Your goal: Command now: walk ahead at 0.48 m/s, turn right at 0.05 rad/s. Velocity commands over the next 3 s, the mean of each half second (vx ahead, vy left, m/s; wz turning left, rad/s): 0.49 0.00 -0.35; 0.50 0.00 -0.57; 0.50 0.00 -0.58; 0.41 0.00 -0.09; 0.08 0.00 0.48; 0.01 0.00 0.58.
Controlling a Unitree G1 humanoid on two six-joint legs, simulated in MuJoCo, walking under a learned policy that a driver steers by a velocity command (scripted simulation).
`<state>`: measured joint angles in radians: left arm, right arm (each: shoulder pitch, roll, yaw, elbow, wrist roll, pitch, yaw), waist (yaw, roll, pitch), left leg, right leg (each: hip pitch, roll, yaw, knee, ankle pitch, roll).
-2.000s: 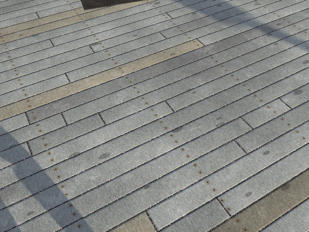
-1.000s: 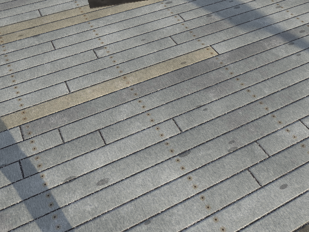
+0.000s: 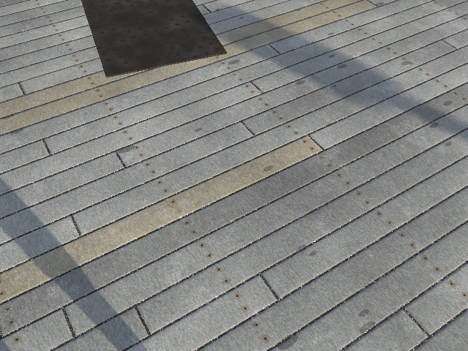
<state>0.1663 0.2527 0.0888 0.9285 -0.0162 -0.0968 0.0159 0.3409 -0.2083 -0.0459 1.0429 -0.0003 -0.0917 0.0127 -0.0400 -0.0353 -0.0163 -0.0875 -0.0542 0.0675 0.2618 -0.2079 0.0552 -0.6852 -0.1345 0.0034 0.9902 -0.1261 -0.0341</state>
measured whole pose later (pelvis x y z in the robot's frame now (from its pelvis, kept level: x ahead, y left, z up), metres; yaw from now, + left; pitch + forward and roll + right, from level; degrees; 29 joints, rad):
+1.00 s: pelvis +0.56 -0.08 +0.00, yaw -30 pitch +1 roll +2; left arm 0.24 0.31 0.08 0.71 -0.03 -0.03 0.00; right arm 0.26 -0.26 -0.07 0.85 -0.01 -0.11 0.01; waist -0.04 -0.05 0.02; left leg -0.17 -0.02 0.10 0.33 -0.19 0.02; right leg -0.65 -0.09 0.06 1.10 -0.27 -0.01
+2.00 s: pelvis +0.97 -0.44 -0.01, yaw -48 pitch +2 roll -1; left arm 0.20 0.30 0.05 0.68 0.01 -0.04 0.03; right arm 0.22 -0.28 -0.04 0.75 -0.01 -0.06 0.03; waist -0.02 -0.02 0.06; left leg -0.33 -0.07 -0.02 0.42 -0.13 0.06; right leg -0.54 -0.02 0.05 1.07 -0.42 0.05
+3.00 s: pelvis +1.03 -0.48 +0.00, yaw -13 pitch +2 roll -2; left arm 0.11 0.31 0.09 0.71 0.00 0.00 0.03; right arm 0.19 -0.31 -0.07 0.61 0.01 0.04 -0.03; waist -0.01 -0.01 0.04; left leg -0.30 -0.07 -0.14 0.47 -0.20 0.05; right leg -0.48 0.02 0.08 0.85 -0.35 0.08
